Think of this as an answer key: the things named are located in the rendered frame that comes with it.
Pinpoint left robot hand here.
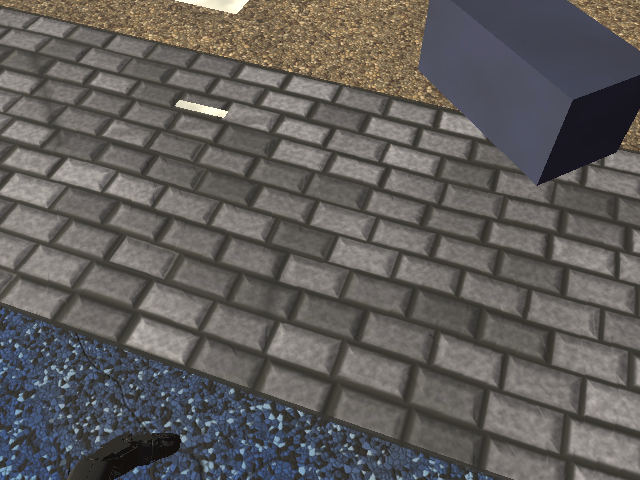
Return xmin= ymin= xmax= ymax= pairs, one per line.
xmin=67 ymin=433 xmax=181 ymax=480

